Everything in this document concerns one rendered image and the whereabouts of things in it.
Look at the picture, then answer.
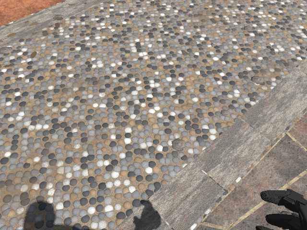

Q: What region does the robot right hand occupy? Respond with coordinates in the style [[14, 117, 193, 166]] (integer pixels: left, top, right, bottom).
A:
[[255, 189, 307, 230]]

